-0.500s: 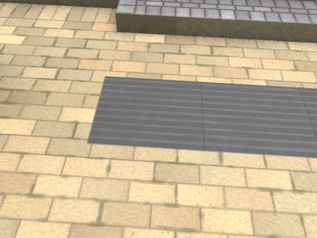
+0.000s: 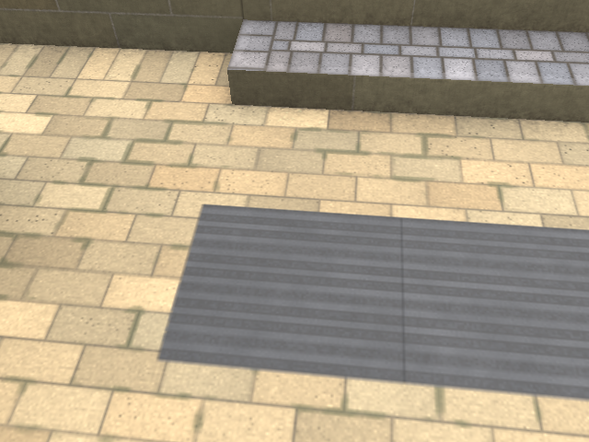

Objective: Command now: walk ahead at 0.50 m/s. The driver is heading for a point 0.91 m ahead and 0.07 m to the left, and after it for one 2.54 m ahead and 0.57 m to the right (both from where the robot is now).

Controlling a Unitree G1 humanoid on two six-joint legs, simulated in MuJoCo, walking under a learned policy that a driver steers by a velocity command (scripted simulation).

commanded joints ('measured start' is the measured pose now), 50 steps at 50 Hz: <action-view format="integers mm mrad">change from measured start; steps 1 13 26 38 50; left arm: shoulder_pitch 41 147 -17 -413 -106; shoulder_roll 97 125 35 45 56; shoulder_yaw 10 9 7 -11 12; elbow -27 34 -59 -200 -68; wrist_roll -3 16 28 10 -1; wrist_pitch -19 -8 51 40 4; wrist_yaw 1 26 -21 -24 0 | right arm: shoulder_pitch -4 -221 120 313 165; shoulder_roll -33 -52 -76 -81 -33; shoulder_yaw -4 2 -12 0 -7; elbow -43 -129 50 116 42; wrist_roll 0 13 26 14 3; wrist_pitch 11 -15 -62 -54 -26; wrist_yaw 9 1 -23 -35 -14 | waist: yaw -22 3 30 -64 -25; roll -82 -106 18 36 -82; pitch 44 50 6 78 -8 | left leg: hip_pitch -95 22 388 639 25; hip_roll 34 -69 115 119 0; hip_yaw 22 97 -123 -24 -38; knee -85 -514 -939 -908 105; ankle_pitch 111 92 206 471 -58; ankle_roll -26 48 152 138 27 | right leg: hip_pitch -7 263 -428 -522 -23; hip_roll -261 -308 -184 -143 -316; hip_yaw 198 116 113 30 334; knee -197 -34 783 311 -131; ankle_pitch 223 666 -41 143 27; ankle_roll -106 -73 53 48 -100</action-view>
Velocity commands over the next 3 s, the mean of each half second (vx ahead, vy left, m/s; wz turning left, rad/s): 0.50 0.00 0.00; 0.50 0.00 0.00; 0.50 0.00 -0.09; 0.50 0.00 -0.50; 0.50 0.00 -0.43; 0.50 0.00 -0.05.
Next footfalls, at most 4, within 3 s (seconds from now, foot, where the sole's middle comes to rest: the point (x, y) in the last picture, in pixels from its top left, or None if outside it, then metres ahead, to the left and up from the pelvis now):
0.32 left None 0.35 0.12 -0.78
0.88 right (342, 373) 0.66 -0.06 -0.78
1.42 left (268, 269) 0.97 0.13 -0.78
1.98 right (350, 206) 1.20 -0.11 -0.78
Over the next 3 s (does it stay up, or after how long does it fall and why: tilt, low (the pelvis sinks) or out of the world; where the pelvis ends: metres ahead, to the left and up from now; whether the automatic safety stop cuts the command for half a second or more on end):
stays up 1.57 -0.26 0.00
